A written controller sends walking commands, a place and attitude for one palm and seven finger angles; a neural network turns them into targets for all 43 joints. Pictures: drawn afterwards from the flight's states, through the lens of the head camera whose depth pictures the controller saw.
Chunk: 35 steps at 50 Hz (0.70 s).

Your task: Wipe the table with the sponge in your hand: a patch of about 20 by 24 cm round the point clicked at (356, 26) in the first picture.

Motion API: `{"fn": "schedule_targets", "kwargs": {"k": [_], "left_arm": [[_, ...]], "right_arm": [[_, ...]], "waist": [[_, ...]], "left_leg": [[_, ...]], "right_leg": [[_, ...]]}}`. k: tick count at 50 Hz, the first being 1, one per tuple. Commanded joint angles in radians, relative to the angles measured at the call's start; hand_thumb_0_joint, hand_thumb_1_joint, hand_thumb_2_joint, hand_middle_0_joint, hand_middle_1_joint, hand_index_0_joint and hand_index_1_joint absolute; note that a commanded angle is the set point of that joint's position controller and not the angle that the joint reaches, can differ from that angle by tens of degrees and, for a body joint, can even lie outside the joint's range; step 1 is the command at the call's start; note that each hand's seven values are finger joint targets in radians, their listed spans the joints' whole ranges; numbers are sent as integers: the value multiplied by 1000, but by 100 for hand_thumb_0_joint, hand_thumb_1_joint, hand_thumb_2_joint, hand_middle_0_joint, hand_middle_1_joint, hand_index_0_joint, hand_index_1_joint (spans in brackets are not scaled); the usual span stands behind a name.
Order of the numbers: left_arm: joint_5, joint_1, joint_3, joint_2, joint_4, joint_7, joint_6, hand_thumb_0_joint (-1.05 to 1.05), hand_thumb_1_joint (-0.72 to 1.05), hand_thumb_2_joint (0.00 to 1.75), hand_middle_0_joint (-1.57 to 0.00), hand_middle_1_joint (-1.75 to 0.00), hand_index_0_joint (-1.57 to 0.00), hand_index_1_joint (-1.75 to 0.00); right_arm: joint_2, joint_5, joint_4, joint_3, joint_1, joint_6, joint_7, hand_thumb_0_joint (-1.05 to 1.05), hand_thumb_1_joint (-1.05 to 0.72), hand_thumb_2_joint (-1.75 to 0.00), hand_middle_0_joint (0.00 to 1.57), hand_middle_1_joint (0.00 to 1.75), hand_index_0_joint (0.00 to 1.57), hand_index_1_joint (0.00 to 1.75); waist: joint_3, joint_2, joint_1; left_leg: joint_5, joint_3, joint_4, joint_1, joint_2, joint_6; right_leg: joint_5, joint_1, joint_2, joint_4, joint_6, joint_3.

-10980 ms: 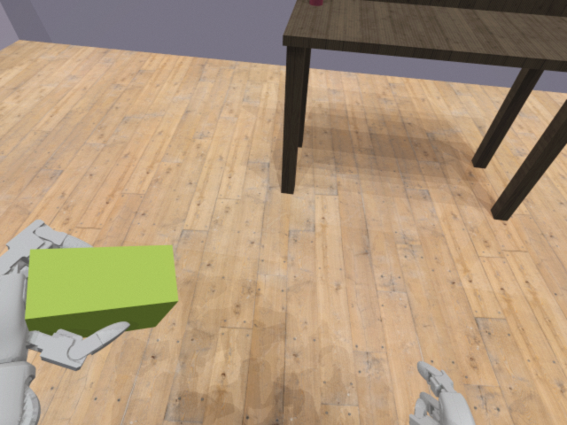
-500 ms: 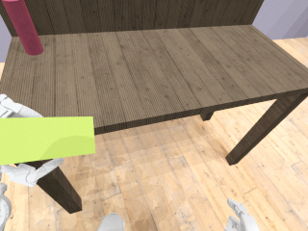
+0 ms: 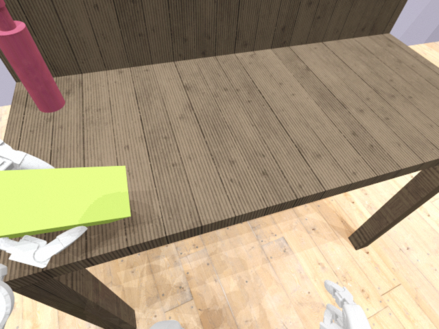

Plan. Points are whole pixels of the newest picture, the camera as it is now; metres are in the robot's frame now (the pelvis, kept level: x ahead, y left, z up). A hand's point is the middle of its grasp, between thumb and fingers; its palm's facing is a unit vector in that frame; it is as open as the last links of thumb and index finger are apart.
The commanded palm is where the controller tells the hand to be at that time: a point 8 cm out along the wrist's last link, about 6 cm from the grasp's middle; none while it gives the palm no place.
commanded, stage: shuffle to correct the standing spot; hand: left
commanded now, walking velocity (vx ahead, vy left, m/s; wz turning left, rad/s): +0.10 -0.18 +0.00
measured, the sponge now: (83, 201) +0.24 +0.21 +0.16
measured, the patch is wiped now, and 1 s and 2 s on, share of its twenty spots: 0.00 0.00 0.00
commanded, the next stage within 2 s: come to a stop and stand still in 0.10 s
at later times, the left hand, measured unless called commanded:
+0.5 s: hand (127, 161) +0.29 +0.16 +0.19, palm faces +0.39 -0.81 -0.44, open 10.4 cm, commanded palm +0.23 +0.21 +0.20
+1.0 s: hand (92, 177) +0.26 +0.20 +0.19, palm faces +0.43 -0.81 -0.40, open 10.4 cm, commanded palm +0.21 +0.23 +0.20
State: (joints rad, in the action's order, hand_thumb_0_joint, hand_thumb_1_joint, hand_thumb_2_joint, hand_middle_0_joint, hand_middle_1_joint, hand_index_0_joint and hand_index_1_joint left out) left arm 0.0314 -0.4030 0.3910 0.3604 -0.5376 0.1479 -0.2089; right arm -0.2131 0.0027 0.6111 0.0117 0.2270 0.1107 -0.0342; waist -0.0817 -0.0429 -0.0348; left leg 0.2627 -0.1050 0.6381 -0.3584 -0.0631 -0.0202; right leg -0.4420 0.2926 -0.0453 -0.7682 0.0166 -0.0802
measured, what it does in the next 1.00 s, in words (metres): steps on the spot: right foot, then left foot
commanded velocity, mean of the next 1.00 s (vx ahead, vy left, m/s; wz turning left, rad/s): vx -0.04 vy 0.03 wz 0.00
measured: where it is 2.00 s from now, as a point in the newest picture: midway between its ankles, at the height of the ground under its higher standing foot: outside the picture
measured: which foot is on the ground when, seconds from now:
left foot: down 0.00-0.30, up 0.32-0.70, down 0.72-1.00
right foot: up 0.00-0.26, down 0.28-1.00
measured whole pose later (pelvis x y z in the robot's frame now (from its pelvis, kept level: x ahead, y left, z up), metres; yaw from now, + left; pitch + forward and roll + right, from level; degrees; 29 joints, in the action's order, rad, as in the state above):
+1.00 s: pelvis +0.05 -0.05 +0.02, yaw +0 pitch -2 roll +1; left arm 0.02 -0.45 0.32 0.35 -0.46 0.16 -0.13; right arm -0.18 -0.01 0.59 0.04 0.25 0.09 -0.05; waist -0.02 0.00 -0.01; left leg 0.24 -0.04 0.44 -0.17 0.01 -0.01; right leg -0.12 0.27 0.03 -0.42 0.05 -0.08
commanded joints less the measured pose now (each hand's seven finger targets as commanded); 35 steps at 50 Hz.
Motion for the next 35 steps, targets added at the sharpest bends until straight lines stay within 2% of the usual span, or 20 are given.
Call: {"fn": "schedule_targets", "kwargs": {"k": [1,2,4,6,9,12,13,14,15,16,18,20,21,22,25,26,28,31,32,35], "left_arm": [[19,162,141,261,-272,3,-82,0,10,130,-120,-160,-120,-160],[13,168,119,237,-340,-6,-88,0,10,130,-120,-160,-120,-160],[11,42,129,216,-375,-16,-84,0,10,130,-120,-160,-120,-160],[14,-49,151,208,-365,-19,-81,0,10,130,-120,-160,-120,-160],[24,-107,167,207,-254,-19,-62,0,10,130,-120,-160,-120,-160],[29,-68,177,207,-153,-13,-33,0,10,130,-120,-160,-120,-160],[29,-28,170,208,-148,-9,-26,0,10,130,-120,-160,-120,-160],[24,-6,172,224,-131,-1,-23,0,10,130,-120,-160,-120,-160],[24,-1,178,243,-105,9,-24,0,10,130,-120,-160,-120,-160],[36,-13,138,204,-108,14,-15,0,10,130,-120,-160,-120,-160],[32,-4,132,218,-190,31,-27,0,10,130,-120,-160,-120,-160],[20,-26,132,212,-204,50,-38,0,10,130,-120,-160,-120,-160],[18,-20,158,248,-234,60,-41,0,10,130,-120,-160,-120,-160],[18,-48,142,206,-212,64,-43,0,10,130,-120,-160,-120,-160],[16,-47,138,200,-209,71,-35,0,10,130,-120,-160,-120,-160],[20,-55,157,220,-210,75,-32,0,10,130,-120,-160,-120,-160],[16,-55,121,180,-197,73,-27,0,10,130,-120,-160,-120,-160],[17,-28,103,185,-190,74,-17,0,10,130,-120,-160,-120,-160],[13,-31,75,159,-181,72,-17,0,10,130,-120,-160,-120,-160],[6,23,47,159,-180,63,-8,0,10,130,-120,-160,-120,-160]], "right_arm": [[-99,-5,-162,-65,-117,60,-2,0,-90,-90,20,30,20,30],[-87,2,-167,-66,-121,59,2,0,-90,-90,20,30,20,30],[-99,-2,-160,-78,-97,50,16,0,-90,-90,20,30,20,30],[-98,-2,-171,-74,-108,50,22,0,-90,-90,20,30,20,30],[-95,-2,-191,-60,-68,44,13,0,-90,-90,20,30,20,30],[-92,-15,-200,-48,-82,36,-8,0,-90,-90,20,30,20,30],[-82,-20,-199,-44,-83,39,-8,0,-90,-90,20,30,20,30],[-65,-22,-193,-39,-72,43,-9,0,-90,-90,20,30,20,30],[-54,-15,-191,-27,-79,53,-10,0,-90,-90,20,30,20,30],[-63,-31,-176,-39,-93,55,-6,0,-90,-90,20,30,20,30],[-63,-23,-161,-21,-125,52,-8,0,-90,-90,20,30,20,30],[-53,-13,-151,1,-154,47,-24,0,-90,-90,20,30,20,30],[-61,-13,-150,-2,-179,44,-30,0,-90,-90,20,30,20,30],[-57,-9,-152,-5,-157,38,-35,0,-90,-90,20,30,20,30],[-70,-2,-159,-15,-143,21,-39,0,-90,-90,20,30,20,30],[-75,-8,-157,-21,-161,19,-36,0,-90,-90,20,30,20,30],[-74,-2,-159,-22,-127,10,-33,0,-90,-90,20,30,20,30],[-90,-7,-155,-37,-123,1,-30,0,-90,-90,20,30,20,30],[-87,-5,-159,-35,-105,-5,-32,0,-90,-90,20,30,20,30],[-121,-14,-175,-53,-100,-6,-32,0,-90,-90,20,30,20,30]], "waist": [[256,316,48],[221,277,52],[219,246,38],[235,298,25],[194,284,37],[187,234,33],[220,184,33],[263,52,42],[271,-47,45],[299,-196,38],[253,-103,29],[238,-47,24],[253,-79,15],[252,-84,15],[232,-83,9],[226,-96,5],[216,-51,7],[207,-29,19],[203,-1,19],[168,22,14]], "left_leg": [[-346,638,-319,472,-365,-217],[-408,574,-296,445,-357,-223],[-495,374,-243,420,-300,-190],[-527,224,-232,351,-248,-138],[-527,122,-224,196,-235,-83],[-379,36,-117,93,-184,-35],[-307,6,-29,67,-140,-9],[-187,-32,110,19,-48,23],[69,-17,204,-58,44,54],[258,46,333,-81,68,58],[258,135,412,-100,20,53],[209,115,338,-67,18,56],[238,105,261,-33,23,51],[205,82,230,-21,36,48],[151,67,162,-7,57,39],[171,71,103,25,50,32],[107,53,27,46,60,25],[39,62,-136,169,64,14],[10,51,-171,182,66,9],[33,125,-249,152,2,-21]], "right_leg": [[-117,430,46,-570,-6,98],[-58,465,6,-592,-3,117],[4,470,-11,-509,-7,89],[62,368,-13,-300,-8,41],[173,134,28,18,-10,-42],[320,-114,76,255,-22,-94],[409,-219,51,318,-18,-54],[643,-298,-45,339,16,74],[872,-319,-176,356,74,230],[886,-319,-287,406,118,409],[769,-259,-337,401,136,376],[738,-216,-282,379,121,258],[726,-195,-292,379,127,273],[639,-207,-283,407,121,235],[448,-172,-273,473,117,256],[387,-131,-293,489,129,307],[285,-138,-278,515,122,270],[174,-72,-257,526,87,291],[133,-83,-229,532,66,241],[44,-98,-129,528,1,213]]}}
